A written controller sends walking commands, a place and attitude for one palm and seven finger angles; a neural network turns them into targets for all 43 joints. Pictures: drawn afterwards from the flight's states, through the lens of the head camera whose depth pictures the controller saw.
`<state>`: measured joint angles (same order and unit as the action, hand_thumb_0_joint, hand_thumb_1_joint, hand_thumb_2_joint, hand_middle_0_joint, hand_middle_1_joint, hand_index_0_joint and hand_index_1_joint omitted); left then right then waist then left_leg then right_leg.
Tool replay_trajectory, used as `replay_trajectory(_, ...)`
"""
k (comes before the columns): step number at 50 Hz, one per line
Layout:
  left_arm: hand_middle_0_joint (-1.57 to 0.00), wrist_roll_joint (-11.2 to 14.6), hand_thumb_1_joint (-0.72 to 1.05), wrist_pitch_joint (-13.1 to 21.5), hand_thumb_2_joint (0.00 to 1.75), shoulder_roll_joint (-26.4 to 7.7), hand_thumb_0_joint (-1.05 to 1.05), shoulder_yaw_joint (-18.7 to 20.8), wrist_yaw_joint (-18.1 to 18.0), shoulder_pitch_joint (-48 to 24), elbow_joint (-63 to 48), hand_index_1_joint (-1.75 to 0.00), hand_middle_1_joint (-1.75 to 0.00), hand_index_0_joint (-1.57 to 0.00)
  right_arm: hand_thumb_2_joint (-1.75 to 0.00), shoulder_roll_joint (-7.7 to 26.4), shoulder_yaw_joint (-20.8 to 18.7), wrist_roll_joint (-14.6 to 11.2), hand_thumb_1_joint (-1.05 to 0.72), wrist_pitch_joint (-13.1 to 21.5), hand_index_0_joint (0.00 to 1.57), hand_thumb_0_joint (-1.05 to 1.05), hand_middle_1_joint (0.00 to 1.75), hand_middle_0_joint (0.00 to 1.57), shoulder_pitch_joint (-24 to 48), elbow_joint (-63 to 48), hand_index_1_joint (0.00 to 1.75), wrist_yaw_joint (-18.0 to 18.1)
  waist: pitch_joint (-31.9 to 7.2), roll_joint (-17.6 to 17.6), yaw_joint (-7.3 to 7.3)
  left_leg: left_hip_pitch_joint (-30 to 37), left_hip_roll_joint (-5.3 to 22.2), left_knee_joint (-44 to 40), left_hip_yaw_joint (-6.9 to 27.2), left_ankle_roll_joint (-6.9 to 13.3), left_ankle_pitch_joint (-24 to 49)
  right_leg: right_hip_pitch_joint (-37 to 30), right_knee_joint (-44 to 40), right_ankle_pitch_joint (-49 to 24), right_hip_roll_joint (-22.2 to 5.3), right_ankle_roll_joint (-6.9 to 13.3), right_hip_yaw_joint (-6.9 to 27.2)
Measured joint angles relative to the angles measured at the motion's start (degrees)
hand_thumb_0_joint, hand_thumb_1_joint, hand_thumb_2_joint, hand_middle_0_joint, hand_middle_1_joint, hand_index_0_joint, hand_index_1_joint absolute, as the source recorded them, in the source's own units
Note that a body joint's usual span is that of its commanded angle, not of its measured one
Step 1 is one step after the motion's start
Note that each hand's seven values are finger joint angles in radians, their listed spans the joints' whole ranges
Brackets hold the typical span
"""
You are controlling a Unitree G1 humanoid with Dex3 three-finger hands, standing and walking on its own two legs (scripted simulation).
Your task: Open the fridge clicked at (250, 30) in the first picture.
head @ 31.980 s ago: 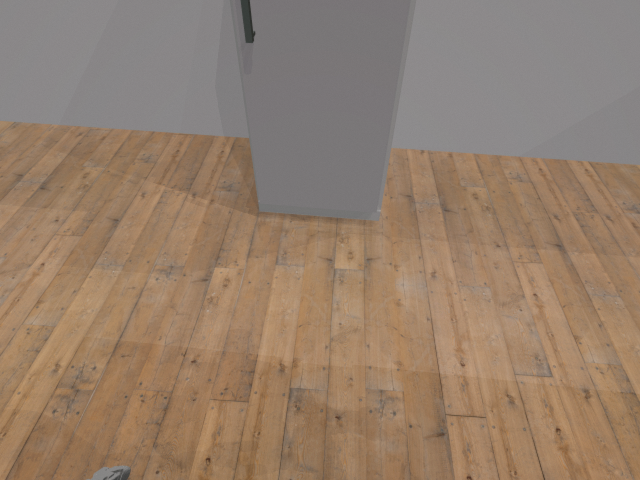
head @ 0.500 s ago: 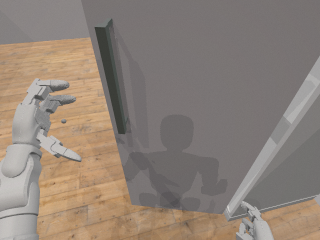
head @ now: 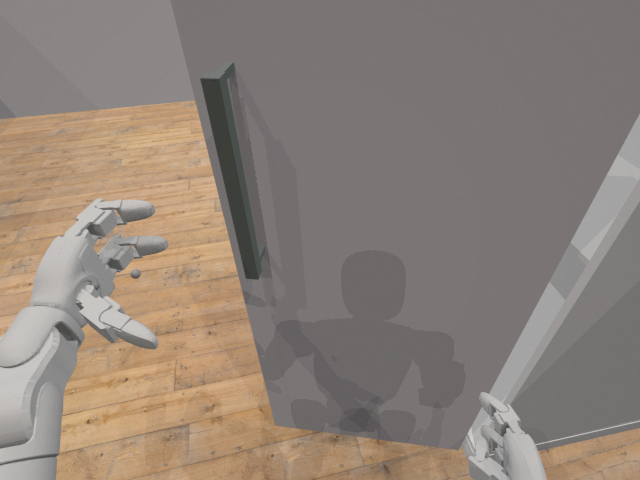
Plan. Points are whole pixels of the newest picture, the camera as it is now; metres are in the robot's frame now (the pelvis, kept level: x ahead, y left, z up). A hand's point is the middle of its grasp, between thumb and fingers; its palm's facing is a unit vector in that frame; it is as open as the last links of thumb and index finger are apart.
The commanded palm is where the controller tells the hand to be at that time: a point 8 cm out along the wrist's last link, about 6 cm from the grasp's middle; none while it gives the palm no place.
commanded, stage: draw the hand back to the body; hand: left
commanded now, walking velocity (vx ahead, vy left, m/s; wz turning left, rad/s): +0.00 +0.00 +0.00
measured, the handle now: (242, 185) +0.43 +0.17 +0.19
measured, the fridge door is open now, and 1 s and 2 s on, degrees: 71 71 71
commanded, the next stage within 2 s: step back with the hand held close in 1.36 s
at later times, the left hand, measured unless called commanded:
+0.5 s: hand (94, 305) +0.22 +0.27 +0.18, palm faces +0.42 -0.87 -0.26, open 13.5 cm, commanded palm +0.17 +0.30 +0.19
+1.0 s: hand (64, 319) +0.21 +0.30 +0.16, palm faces +0.46 -0.81 -0.35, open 8.6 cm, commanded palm +0.16 +0.32 +0.18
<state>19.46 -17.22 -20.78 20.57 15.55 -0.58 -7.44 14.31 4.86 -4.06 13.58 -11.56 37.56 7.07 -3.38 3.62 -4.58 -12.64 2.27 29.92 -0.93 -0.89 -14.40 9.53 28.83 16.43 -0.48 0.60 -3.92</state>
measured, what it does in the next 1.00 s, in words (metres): stands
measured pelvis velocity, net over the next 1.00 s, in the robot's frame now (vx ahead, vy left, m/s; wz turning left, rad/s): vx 0.01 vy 0.02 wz -0.02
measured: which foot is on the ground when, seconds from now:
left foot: down 0.00-1.00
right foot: down 0.00-1.00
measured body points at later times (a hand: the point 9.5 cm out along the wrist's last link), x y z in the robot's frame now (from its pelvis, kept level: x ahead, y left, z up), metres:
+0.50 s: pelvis +0.00 +0.01 +0.00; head -0.03 +0.00 +0.45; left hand +0.19 +0.31 +0.19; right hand +0.19 -0.20 -0.07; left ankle +0.02 +0.13 -0.74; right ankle -0.01 -0.11 -0.74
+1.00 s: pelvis +0.01 +0.02 +0.01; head -0.02 +0.02 +0.46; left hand +0.18 +0.34 +0.18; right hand +0.21 -0.20 -0.06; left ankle +0.02 +0.13 -0.74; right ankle -0.01 -0.11 -0.74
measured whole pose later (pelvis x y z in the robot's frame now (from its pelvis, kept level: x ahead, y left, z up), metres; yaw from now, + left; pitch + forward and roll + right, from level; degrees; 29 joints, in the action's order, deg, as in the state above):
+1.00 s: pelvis +0.01 +0.02 +0.01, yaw -1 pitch -6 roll -1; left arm 4.2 3.5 -20.1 20.1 -4.9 23.5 -20.5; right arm 12.7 1.2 1.2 6.8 -10.7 37.9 4.4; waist 0.8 1.8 -5.5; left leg -4.5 0.9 23.1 -3.1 0.7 -12.9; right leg 1.3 20.3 13.3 -1.6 -1.2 -1.9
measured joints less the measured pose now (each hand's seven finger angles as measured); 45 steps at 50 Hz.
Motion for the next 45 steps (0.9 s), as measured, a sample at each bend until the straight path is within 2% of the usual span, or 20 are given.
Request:
replay_trajectory(5, -0.26, 1.5, -0.56, -0.6, 0.2, 0.5, -0.02, 1.8, 0.7, 3.3, -3.8, -1.15, -1.15, -0.25, -0.9, 0.0, -0.3, 0.1, -0.91, -0.4, 0.2, 0.01, 0.3, 0.2, 0.5, -0.9, 0.3, -0.9, -1.0, -0.4, -0.17, 0.8, 0.1, -0.3, -0.3, 0.0, -0.2, -0.6, -0.2, 0.2, 0.0, -0.1, 0.3)
replay_trajectory(10, -0.25, 0.5, -0.56, -2.6, 0.2, 0.9, -0.02, 1.9, -0.2, 5.6, -5.9, -1.15, -1.15, -0.25, -0.9, 0.4, -0.5, 0.0, -0.91, -1.2, 0.2, 0.01, 0.3, 0.2, 0.8, -1.5, 0.3, -0.9, -0.6, -0.7, -0.76, 1.3, 0.0, -0.1, -0.1, 0.0, -0.3, -1.4, -0.3, 0.2, 0.0, -0.1, 0.1)
replay_trajectory(15, -0.25, -0.1, -0.52, -2.1, 0.22, 1.2, -0.02, 1.2, -0.4, 6.7, -7.8, -1.13, -1.13, -0.25, -0.9, 0.4, -0.4, 0.2, -0.91, -0.9, 0.2, 0.01, 0.3, 0.2, 0.8, -1.4, 0.3, -0.2, 0.3, -0.9, -1.25, 1.8, -0.1, -0.1, 0.4, 0.1, -0.1, -2.3, -0.7, -0.1, -0.1, -0.1, -0.4)
replay_trajectory(16, -0.25, -2.0, -0.51, -0.5, 0.23, 1.0, -0.02, 0.3, -2.2, 7.0, -8.4, -1.12, -1.12, -0.25, -0.9, 0.3, -0.5, 0.9, -0.91, -0.7, 0.2, 0.01, 0.3, 0.2, 0.9, -1.1, 0.3, -0.3, 0.6, -0.9, -1.2, 1.9, -0.1, -0.1, 0.5, 0.1, 0.0, -2.6, -1.0, -0.2, 0.0, -0.1, -0.5)
replay_trajectory(18, -0.25, -5.9, -0.47, 5.1, 0.25, 0.4, -0.02, -1.1, -7.8, 8.2, -9.0, -1.1, -1.09, -0.25, -0.9, -0.1, -0.7, 2.5, -0.91, -0.2, 0.2, 0.01, 0.3, 0.2, 1.5, -0.4, 0.3, -0.8, 1.4, -0.8, -0.8, 1.8, 0.1, -0.4, 0.7, 0.1, 0.3, -2.8, -1.9, -0.8, 0.2, -0.1, -0.7)
replay_trajectory(20, -0.25, -8.8, -0.42, 10.2, 0.27, 0.4, -0.02, -1.6, -12.4, 9.6, -9.3, -1.07, -1.07, -0.25, -0.9, -0.6, -0.8, 3.3, -0.91, -0.6, 0.2, 0.01, 0.3, 0.2, 1.9, 0.0, 0.3, -1.3, 2.5, -1.0, -0.53, 1.9, 0.1, -1.1, 0.5, 0.1, 0.8, -2.8, -2.6, -1.4, 0.3, -0.1, -0.5)
replay_trajectory(22, -0.25, -10.8, -0.36, 13.8, 0.3, 0.9, -0.02, -2.0, -15.6, 11.3, -9.6, -1.03, -1.03, -0.24, -0.9, -1.0, -1.1, 3.9, -0.91, -1.2, 0.2, 0.01, 0.3, 0.2, 1.7, 0.3, 0.3, -1.6, 3.5, -1.1, -0.57, 2.4, 0.1, -1.9, 0.1, 0.2, 1.2, -3.0, -3.2, -2.0, 0.3, -0.2, -0.1)
replay_trajectory(25, -0.25, -12.7, -0.27, 17.2, 0.34, 1.6, -0.01, -2.6, -18.3, 14.1, -10.0, -0.98, -0.98, -0.24, -0.9, -1.4, -1.4, 4.5, -0.91, -2.3, 0.2, 0.01, 0.3, 0.2, 0.8, 1.1, 0.3, -1.8, 4.1, -1.2, -0.68, 3.4, -0.1, -3.3, -0.5, 0.4, 1.7, -3.7, -4.4, -2.5, 0.1, -0.4, 0.4)
replay_trajectory(33, -0.24, -15.0, 0.0, 20.8, 0.47, 1.4, -0.01, -2.5, -20.6, 18.0, -9.8, -0.82, -0.82, -0.23, -0.9, -1.7, -2.3, 5.1, -0.9, -4.5, 0.2, 0.01, 0.3, 0.2, -0.9, 3.2, 0.3, -1.7, 4.9, -1.2, -0.57, 6.3, -0.7, -5.6, -1.4, 1.0, 1.9, -6.4, -6.7, -3.0, -0.5, -1.0, 1.3)
replay_trajectory(45, -0.23, -15.4, 0.43, 21.3, 0.68, 0.8, 0.0, -1.1, -20.5, 23.1, -12.7, -0.56, -0.56, -0.22, -0.9, -1.5, -3.6, 5.3, -0.91, -6.0, 0.2, 0.01, 0.3, 0.2, 0.1, 1.2, 0.3, -2.6, 4.2, -1.6, -0.45, 8.0, -1.2, -6.8, -2.4, 1.5, 1.5, -7.8, -8.1, -3.1, -1.0, -1.7, 2.2)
